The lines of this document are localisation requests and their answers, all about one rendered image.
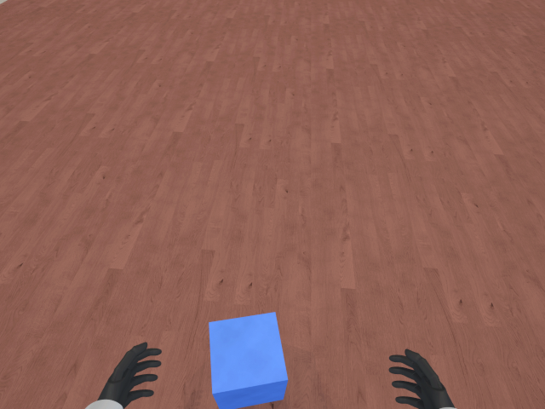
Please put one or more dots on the right robot hand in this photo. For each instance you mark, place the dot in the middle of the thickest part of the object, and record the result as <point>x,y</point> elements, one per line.
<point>432,392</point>

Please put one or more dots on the carton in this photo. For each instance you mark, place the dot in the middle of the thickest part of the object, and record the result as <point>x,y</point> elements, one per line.
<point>247,361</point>

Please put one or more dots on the left robot hand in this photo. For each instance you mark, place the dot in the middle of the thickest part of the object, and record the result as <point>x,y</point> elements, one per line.
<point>123,379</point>

